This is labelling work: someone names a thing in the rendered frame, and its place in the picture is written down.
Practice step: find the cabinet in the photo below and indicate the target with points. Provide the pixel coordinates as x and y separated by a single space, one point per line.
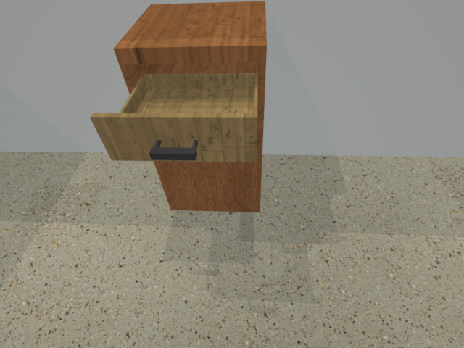
202 38

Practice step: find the handle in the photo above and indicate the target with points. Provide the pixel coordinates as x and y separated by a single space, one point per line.
172 153

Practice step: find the drawer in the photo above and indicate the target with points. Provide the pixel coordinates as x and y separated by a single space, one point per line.
219 110

